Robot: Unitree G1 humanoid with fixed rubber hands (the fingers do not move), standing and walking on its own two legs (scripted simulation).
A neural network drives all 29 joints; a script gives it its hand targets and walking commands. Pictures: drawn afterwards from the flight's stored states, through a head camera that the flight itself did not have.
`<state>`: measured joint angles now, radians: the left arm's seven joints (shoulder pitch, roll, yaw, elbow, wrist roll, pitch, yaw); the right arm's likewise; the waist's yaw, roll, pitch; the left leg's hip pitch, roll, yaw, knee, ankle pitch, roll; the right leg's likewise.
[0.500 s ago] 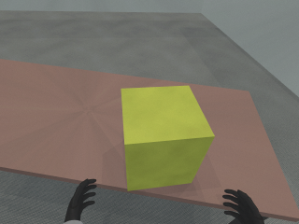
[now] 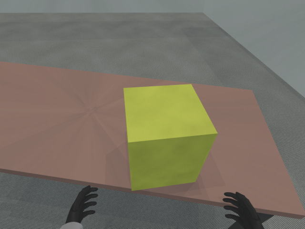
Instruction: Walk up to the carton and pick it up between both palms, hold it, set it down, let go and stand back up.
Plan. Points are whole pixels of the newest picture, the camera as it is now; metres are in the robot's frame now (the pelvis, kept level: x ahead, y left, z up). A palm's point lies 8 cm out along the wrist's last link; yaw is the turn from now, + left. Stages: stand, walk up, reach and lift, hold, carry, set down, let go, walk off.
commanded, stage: set down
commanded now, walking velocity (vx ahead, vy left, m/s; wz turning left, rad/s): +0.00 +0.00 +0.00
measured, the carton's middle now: (161, 137) +0.38 -0.02 +0.02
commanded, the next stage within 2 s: let go in 0.42 s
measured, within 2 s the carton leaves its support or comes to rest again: neither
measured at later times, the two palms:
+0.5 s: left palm (70, 228) +0.15 +0.21 -0.07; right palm (248, 227) +0.16 -0.23 -0.03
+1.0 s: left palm out of the picture +0.15 +0.26 -0.10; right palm (247, 227) +0.16 -0.23 -0.03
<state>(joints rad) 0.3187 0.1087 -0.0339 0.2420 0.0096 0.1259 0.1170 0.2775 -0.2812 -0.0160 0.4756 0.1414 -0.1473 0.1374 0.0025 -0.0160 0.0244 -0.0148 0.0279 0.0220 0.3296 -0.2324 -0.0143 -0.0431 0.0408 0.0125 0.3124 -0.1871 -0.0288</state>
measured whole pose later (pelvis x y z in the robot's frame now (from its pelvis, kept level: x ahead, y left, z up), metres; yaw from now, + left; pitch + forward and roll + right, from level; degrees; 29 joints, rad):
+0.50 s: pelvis -0.01 +0.01 +0.00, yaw +0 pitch -6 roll -1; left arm 0.24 0.16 0.00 0.39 0.03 0.17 0.06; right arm 0.20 -0.22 -0.05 0.52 0.04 -0.12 0.08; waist -0.01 -0.04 0.06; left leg -0.02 0.02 0.03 0.37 -0.24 -0.01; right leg -0.05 0.04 0.01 0.34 -0.19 -0.02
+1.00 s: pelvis -0.01 +0.02 -0.01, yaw -1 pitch -4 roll -1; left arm 0.16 0.26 0.03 0.65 0.04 0.05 0.00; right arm 0.20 -0.26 -0.01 0.52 -0.02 -0.15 0.04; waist -0.01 -0.06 0.04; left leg -0.11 0.01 0.05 0.47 -0.29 0.02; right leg -0.14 0.02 0.03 0.45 -0.23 0.01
